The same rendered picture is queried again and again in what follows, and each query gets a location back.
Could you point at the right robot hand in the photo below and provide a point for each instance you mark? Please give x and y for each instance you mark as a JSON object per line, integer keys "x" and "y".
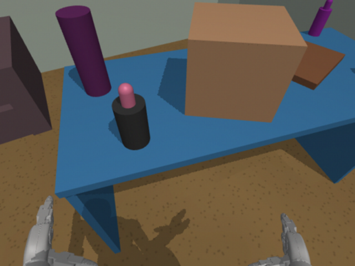
{"x": 294, "y": 246}

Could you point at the desk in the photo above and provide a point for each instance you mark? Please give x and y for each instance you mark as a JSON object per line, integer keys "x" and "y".
{"x": 92, "y": 158}

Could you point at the armchair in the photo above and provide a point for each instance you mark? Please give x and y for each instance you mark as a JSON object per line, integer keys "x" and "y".
{"x": 23, "y": 104}

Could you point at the left robot hand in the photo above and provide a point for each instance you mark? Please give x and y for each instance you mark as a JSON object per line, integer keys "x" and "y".
{"x": 39, "y": 242}

